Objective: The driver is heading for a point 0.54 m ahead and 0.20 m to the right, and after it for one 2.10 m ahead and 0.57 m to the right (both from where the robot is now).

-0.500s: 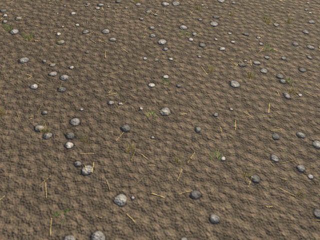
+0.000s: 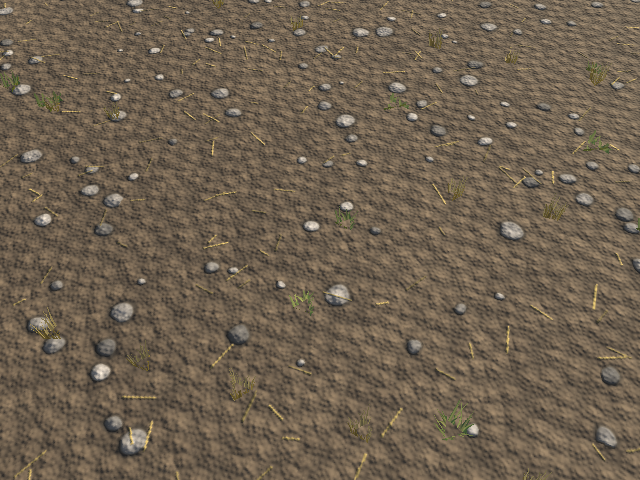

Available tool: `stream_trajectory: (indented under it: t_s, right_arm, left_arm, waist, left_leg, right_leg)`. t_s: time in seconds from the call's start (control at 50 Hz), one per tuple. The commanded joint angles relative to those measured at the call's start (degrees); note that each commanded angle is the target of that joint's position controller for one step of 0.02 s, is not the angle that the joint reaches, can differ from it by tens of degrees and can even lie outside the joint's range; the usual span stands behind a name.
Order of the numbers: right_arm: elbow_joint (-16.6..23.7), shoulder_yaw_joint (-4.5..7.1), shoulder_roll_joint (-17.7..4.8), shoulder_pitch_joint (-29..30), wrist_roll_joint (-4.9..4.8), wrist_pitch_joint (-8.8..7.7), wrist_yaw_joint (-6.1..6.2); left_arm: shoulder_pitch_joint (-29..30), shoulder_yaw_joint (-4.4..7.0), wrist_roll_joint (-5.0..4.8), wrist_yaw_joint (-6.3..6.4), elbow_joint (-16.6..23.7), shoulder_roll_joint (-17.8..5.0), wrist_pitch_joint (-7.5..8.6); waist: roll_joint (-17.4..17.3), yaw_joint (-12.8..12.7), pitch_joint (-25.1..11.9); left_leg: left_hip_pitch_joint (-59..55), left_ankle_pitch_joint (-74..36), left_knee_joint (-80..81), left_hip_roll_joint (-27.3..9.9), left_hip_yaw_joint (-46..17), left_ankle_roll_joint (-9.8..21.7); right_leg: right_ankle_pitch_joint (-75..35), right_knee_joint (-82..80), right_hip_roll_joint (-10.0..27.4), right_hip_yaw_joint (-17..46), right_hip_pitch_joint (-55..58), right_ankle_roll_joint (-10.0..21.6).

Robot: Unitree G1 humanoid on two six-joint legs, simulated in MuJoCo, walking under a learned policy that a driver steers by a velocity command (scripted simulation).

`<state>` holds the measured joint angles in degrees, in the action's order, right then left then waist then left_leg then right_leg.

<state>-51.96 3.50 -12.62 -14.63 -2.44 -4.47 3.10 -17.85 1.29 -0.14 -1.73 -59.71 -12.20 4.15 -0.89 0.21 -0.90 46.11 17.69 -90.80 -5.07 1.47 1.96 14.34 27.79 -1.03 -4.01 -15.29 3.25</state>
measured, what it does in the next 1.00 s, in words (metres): walks ahead, turning right: left foot, then right foot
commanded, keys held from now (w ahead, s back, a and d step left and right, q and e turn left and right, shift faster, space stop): w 0.02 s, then no key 0.18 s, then e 0.28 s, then w+e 0.52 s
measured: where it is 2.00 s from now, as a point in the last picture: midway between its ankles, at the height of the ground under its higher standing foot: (419, 474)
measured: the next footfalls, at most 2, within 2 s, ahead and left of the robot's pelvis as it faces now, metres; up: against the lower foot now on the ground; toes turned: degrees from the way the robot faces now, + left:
left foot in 0.22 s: +0.32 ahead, +0.12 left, +0.00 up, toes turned +0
right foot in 0.66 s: +0.21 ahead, -0.11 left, +0.00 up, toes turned -15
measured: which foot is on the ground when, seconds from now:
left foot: up 0.00-0.20, down 0.22-0.66, up 0.68-1.00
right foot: down 0.00-0.26, up 0.28-0.64, down 0.66-1.00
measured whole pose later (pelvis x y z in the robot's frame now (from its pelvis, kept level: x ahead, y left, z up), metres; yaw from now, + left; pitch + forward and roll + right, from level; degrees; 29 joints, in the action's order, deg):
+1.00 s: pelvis +0.29 -0.05 +0.01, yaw -23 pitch +4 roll +4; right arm -47.5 5.7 -16.2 1.9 -1.0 -5.2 0.1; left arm -27.7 3.4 -0.9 1.9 -54.0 -10.6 3.2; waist -2.2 -5.3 -1.5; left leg 36.0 -3.0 -35.3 -1.2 -4.5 -0.8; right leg 15.2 14.8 -0.9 8.4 -3.0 3.8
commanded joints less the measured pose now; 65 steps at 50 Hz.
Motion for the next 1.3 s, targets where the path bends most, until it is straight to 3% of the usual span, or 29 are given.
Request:
stream_trajectory:
  t_s: [0.02, 0.08, 0.14, 0.22, 0.24, 0.26, 0.28, 0.3, 0.32, 0.38, 0.48, 0.58, 0.64, 0.66, 0.68, 0.7, 0.72, 0.74, 0.78, 0.86, 1.06, 1.14, 1.16, 1.18, 1.2, 1.22, 1.24, 1.26, 1.3]
  right_arm:
    - [3.96, 0.21, 0.35, -1.46, 2.38, -0.40, -0.43]
    - [6.53, -0.86, 1.69, 6.74, 1.99, -1.16, -2.05]
    - [8.74, -0.50, -1.06, 13.09, 2.03, -0.99, -3.36]
    - [7.15, 1.17, -5.26, 7.37, 3.64, -1.12, -3.87]
    - [5.67, 2.14, -9.14, 0.84, 4.45, -1.37, -3.60]
    - [4.44, 1.91, -9.10, -5.08, 4.51, -0.68, -3.37]
    - [4.67, 1.28, -6.85, -6.77, 3.14, 0.05, -3.37]
    - [6.08, 1.50, -8.28, -2.47, 2.64, 0.69, -2.99]
    - [7.45, 1.35, -7.94, 3.15, 2.52, 1.14, -2.24]
    - [8.13, 1.35, -6.99, 12.70, 4.11, 1.84, -1.74]
    - [7.15, 2.07, -8.53, 13.07, 3.43, 1.95, -0.28]
    - [5.95, 3.27, -11.25, 13.59, 0.62, 2.30, -0.07]
    - [5.65, 2.55, -7.89, 15.52, 0.19, 2.91, -0.36]
    - [6.12, 1.63, -3.93, 16.39, 0.73, 3.29, -1.02]
    - [8.54, 1.36, -2.99, 17.43, 0.97, 2.46, -1.37]
    - [10.39, 2.07, -6.93, 22.02, 0.05, 0.99, -1.66]
    - [9.96, 2.92, -10.03, 20.92, -0.09, -0.01, -1.68]
    - [8.19, 3.34, -10.81, 19.02, 1.18, -0.41, -1.43]
    - [6.94, 3.38, -9.21, 18.77, 2.83, -0.84, -1.42]
    - [7.46, 2.84, -6.14, 20.76, 1.84, -1.24, -2.24]
    - [13.67, 1.15, -5.44, 31.63, 0.87, -3.44, -4.80]
    - [11.32, 2.67, -9.60, 18.67, 1.74, -4.27, -4.69]
    - [9.38, 3.59, -12.65, 8.58, 2.80, -4.33, -4.27]
    - [8.25, 4.34, -17.31, -1.65, 3.95, -3.71, -3.55]
    - [7.90, 3.64, -15.63, -2.27, 3.26, -2.66, -4.16]
    - [9.65, 2.47, -10.62, 2.51, 2.63, -1.63, -3.94]
    - [10.67, 1.58, -7.39, 6.27, 2.29, -0.87, -3.48]
    - [10.34, 1.01, -6.39, 9.18, 2.45, -0.53, -3.49]
    - [9.41, 1.00, -6.72, 11.83, 3.62, -0.39, -3.54]
  left_arm:
    - [2.85, 0.36, 1.14, 1.86, 3.27, -5.61, 1.89]
    - [0.99, 1.26, -0.24, 3.22, 3.01, -9.26, 1.47]
    - [-1.78, 1.79, -1.50, 3.43, 1.69, -9.22, 0.79]
    - [-4.46, 1.98, -0.93, 2.79, 0.42, -7.77, -0.65]
    - [-7.21, 1.53, 0.05, 2.51, 0.78, -6.09, -0.48]
    - [-13.72, -0.59, 0.06, 1.92, -0.28, -0.53, -0.12]
    - [-12.02, -0.01, -0.97, 1.44, 0.14, -3.33, -0.21]
    - [-6.51, 1.69, -1.86, 1.59, 2.47, -8.24, -0.90]
    - [-1.67, 2.33, -1.93, 2.39, 4.25, -8.78, -2.05]
    - [-2.29, 2.94, -0.44, 4.17, 5.13, -5.47, -5.92]
    - [-0.45, 3.65, -0.10, 4.28, 7.83, -4.70, -7.08]
    - [-0.36, 4.65, -0.03, 3.10, 9.22, -6.76, -6.97]
    - [-8.51, 5.24, 0.14, 2.77, 5.51, -5.90, -6.86]
    - [-11.76, 5.84, 0.20, 2.98, 4.78, -8.47, -6.25]
    - [-10.03, 5.95, -0.07, 2.69, 7.83, -14.25, -4.62]
    - [-6.61, 5.94, 1.39, 2.64, 9.13, -14.29, -2.74]
    - [-2.24, 5.50, 1.24, 3.01, 10.27, -13.24, -1.28]
    - [-0.73, 5.10, 0.44, 3.07, 10.67, -11.69, -0.73]
    - [-2.71, 4.46, -0.70, 3.20, 9.96, -9.30, -0.71]
    - [-9.06, 4.07, -0.76, 3.69, 8.17, -8.30, -0.26]
    - [-14.48, 4.66, -1.36, 3.97, 7.29, -8.72, -1.07]
    - [-8.40, 5.05, -1.44, 4.09, 10.25, -9.34, -2.09]
    - [-4.47, 4.81, -0.89, 3.78, 12.71, -8.60, -1.79]
    - [-6.40, 3.97, 0.56, 3.71, 14.66, -4.99, -1.11]
    - [-15.43, 2.93, -0.86, 3.45, 14.93, -3.10, -0.77]
    - [-15.00, 4.71, -2.15, 3.51, 13.05, -9.62, -1.34]
    - [-8.32, 5.24, -2.33, 3.73, 14.53, -11.40, -2.18]
    - [-5.84, 5.43, -1.58, 3.99, 14.96, -10.79, -3.03]
    - [-5.93, 5.61, -1.04, 4.20, 16.00, -8.14, -4.65]
  waist:
    - [5.30, 3.05, 4.49]
    - [4.62, 1.24, 3.05]
    - [3.29, -0.80, 3.39]
    - [2.00, 1.72, -2.72]
    - [-2.28, 2.41, -9.16]
    - [-10.88, 2.68, -20.62]
    - [-11.12, 4.31, -26.91]
    - [-7.49, 3.87, -22.39]
    - [-3.52, 2.48, -16.41]
    - [-5.46, -2.98, -6.52]
    - [-6.23, -3.18, -6.66]
    - [-8.42, -4.11, -7.31]
    - [-1.63, -7.34, -4.20]
    - [10.58, -7.79, -0.62]
    - [16.02, -5.55, 3.64]
    - [13.37, -5.48, 6.36]
    - [12.08, -2.77, 7.83]
    - [9.49, -1.66, 6.29]
    - [6.92, -2.06, 2.80]
    - [7.30, -3.51, 0.81]
    - [9.82, -7.79, 5.02]
    - [12.35, -0.39, -0.44]
    - [10.07, 4.51, -7.63]
    - [-2.90, 5.76, -19.24]
    - [-21.44, 1.84, -29.35]
    - [-12.77, 1.15, -21.73]
    - [-7.57, 1.51, -12.54]
    - [-2.38, -0.17, -6.95]
    - [-4.38, -2.90, -3.63]
  left_leg:
    - [-6.19, -16.58, 28.96, -2.55, -3.46, -0.33]
    - [-14.37, -25.25, 49.13, 1.62, -1.12, -1.70]
    - [-15.05, -28.38, 57.59, 3.04, -1.69, 0.00]
    - [-28.01, -31.03, 64.88, 5.48, -0.97, 3.87]
    - [-44.61, -59.79, 60.22, -1.07, -5.89, 6.73]
    - [-64.33, -71.19, 57.72, -16.08, -19.03, 16.84]
    - [-65.74, -65.31, 59.97, -19.44, -26.26, 19.25]
    - [-59.91, -52.22, 62.77, -18.09, -24.92, 17.28]
    - [-51.67, -40.59, 66.02, -16.33, -21.78, 14.99]
    - [-26.23, -16.87, 75.03, -10.97, -11.69, 11.32]
    - [-23.17, -10.94, 77.92, -12.38, -5.91, 11.95]
    - [-23.53, 11.00, 80.72, -13.43, -4.25, 7.18]
    - [-18.50, 18.14, 68.35, -8.39, 2.64, 1.77]
    - [-8.58, 17.91, 47.92, -2.64, 8.46, -1.67]
    - [7.04, 13.60, 36.83, 4.16, 2.64, -2.95]
    - [10.82, 8.56, 34.44, 3.32, -4.68, -1.35]
    - [10.96, 0.86, 35.48, 2.06, -6.26, -0.61]
    - [8.21, -4.63, 37.28, 1.02, -6.28, -0.94]
    - [2.63, -11.65, 41.08, 1.62, -5.57, -1.58]
    - [-0.06, -19.86, 48.23, 3.67, -5.17, -2.08]
    - [-5.16, -16.19, 62.06, 6.09, -3.57, -2.76]
    - [-28.67, -17.31, 67.99, 8.90, -1.88, 0.86]
    - [-44.53, -24.95, 66.04, 3.29, -5.74, 4.04]
    - [-66.52, -44.29, 60.21, -11.59, -18.83, 8.94]
    - [-74.97, -44.78, 64.53, -23.67, -38.93, 16.77]
    - [-66.33, -37.33, 66.47, -21.13, -34.42, 15.28]
    - [-57.14, -38.72, 67.16, -17.68, -23.99, 12.80]
    - [-47.78, -41.92, 68.51, -14.27, -17.33, 11.56]
    - [-36.19, -40.02, 72.19, -11.32, -10.77, 10.48]
  right_leg:
    - [-22.91, -16.05, 11.30, 8.31, -9.25, 8.11]
    - [-36.53, -16.08, 11.80, 6.39, -5.16, 8.37]
    - [-36.88, -13.11, 12.56, 6.48, 3.69, 6.30]
    - [-37.93, 1.50, 9.08, 6.57, 10.19, 2.91]
    - [-27.87, 12.31, 4.90, 4.91, 1.66, 0.41]
    - [4.14, 30.72, 0.23, 4.93, -12.93, -3.14]
    - [27.22, 40.05, -1.28, 9.59, -16.12, -4.41]
    - [27.14, 44.88, 0.16, 10.52, -21.19, -4.78]
    - [23.06, 44.84, 2.13, 8.87, -23.58, -5.20]
    - [13.83, 36.89, 4.25, 5.43, -12.94, -6.17]
    - [7.07, 29.04, 4.48, 3.51, -9.70, -4.56]
    - [5.69, 16.82, 3.20, -0.14, -2.62, -0.54]
    - [8.06, 2.66, 0.74, -1.80, 6.86, 3.81]
    - [21.34, -8.09, 10.29, 15.10, 9.62, 8.44]
    - [35.69, -18.74, 20.01, 41.32, 11.14, 15.19]
    - [37.93, -25.15, 22.10, 47.19, 8.63, 16.45]
    - [29.19, -24.28, 20.93, 42.57, 8.73, 13.35]
    - [19.58, -21.74, 18.58, 35.96, 9.43, 10.12]
    - [9.58, -20.20, 14.87, 27.71, 10.28, 7.00]
    - [-2.71, -18.67, 12.25, 22.23, 14.89, 5.94]
    - [-13.58, -11.85, 12.03, 25.31, 17.55, 7.77]
    - [-34.59, 0.35, 7.57, 24.41, 11.40, 3.46]
    - [-34.76, 11.84, 4.27, 22.25, 4.31, 0.89]
    - [-7.89, 31.24, -2.43, 17.33, -10.66, -2.24]
    - [26.36, 45.05, -5.94, 16.74, -20.96, -3.56]
    - [23.15, 50.75, -0.48, 16.98, -24.14, -4.24]
    - [19.14, 50.50, 1.28, 12.84, -25.91, -4.86]
    - [16.46, 48.13, 3.22, 11.00, -24.23, -5.48]
    - [12.93, 43.59, 5.64, 9.47, -18.08, -5.26]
